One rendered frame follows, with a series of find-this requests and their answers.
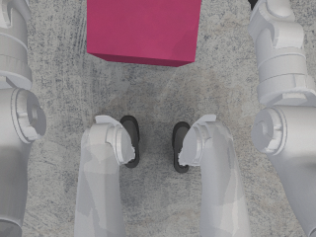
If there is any right robot foot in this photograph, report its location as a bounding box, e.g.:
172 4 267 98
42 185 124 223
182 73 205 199
172 121 191 174

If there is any robot foot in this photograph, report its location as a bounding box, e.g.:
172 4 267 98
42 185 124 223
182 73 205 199
172 121 191 174
119 115 140 169

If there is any robot right upper arm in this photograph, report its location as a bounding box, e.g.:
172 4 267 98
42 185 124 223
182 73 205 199
251 105 316 237

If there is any robot left forearm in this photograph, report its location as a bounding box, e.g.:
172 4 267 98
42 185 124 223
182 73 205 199
0 0 33 91

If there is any robot left upper arm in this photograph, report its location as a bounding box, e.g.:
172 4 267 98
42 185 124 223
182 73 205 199
0 87 46 237

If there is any right robot hand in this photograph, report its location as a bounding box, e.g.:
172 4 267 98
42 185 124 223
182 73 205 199
248 0 258 11

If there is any carton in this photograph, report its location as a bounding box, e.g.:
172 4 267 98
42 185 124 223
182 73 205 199
86 0 201 67

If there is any left robot foot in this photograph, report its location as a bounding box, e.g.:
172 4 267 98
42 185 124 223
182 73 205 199
119 115 140 169

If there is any robot right forearm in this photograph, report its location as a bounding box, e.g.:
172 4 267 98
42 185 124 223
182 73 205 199
247 0 316 107

